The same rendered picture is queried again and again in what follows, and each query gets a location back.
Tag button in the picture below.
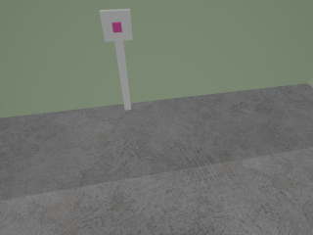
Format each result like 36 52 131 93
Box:
112 22 122 33

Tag panel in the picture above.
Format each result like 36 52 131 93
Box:
99 9 133 111

